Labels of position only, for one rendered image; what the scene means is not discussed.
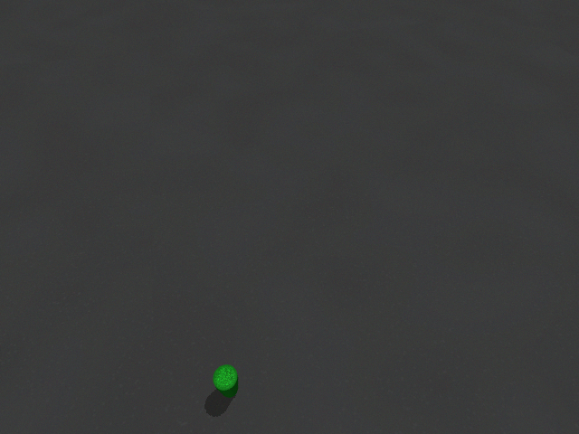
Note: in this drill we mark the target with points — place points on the cup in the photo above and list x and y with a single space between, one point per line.
226 380

